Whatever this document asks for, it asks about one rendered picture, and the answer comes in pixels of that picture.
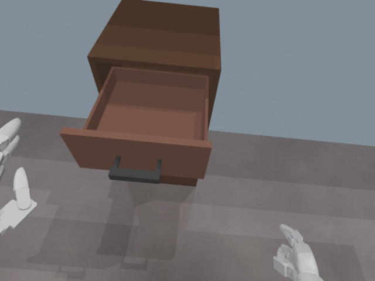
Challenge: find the left robot hand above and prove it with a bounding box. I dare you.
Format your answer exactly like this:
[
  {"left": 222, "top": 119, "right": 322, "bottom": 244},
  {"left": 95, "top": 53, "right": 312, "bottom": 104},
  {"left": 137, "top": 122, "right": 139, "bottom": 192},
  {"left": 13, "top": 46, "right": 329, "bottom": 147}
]
[{"left": 0, "top": 118, "right": 37, "bottom": 237}]

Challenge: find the handle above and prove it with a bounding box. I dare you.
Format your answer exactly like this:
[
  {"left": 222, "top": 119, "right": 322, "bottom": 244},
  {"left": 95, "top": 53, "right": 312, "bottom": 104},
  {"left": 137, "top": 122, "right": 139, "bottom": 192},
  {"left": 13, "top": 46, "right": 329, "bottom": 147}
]
[{"left": 108, "top": 156, "right": 162, "bottom": 184}]

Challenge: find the drawer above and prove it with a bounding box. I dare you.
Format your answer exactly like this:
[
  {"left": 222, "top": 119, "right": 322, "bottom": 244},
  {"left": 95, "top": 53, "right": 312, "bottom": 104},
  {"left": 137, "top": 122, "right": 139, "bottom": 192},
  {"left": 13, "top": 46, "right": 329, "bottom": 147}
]
[{"left": 59, "top": 66, "right": 212, "bottom": 179}]

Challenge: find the cabinet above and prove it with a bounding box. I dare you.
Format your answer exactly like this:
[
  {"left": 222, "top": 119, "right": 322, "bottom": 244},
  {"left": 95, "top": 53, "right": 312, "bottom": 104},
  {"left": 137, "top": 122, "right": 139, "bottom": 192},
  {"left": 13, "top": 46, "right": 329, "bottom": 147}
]
[{"left": 87, "top": 0, "right": 221, "bottom": 187}]

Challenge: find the right robot hand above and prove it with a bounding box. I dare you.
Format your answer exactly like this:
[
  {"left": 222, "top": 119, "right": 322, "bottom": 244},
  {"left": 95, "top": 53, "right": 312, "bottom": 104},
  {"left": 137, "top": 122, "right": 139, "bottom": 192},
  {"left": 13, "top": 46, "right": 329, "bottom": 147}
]
[{"left": 273, "top": 224, "right": 319, "bottom": 281}]

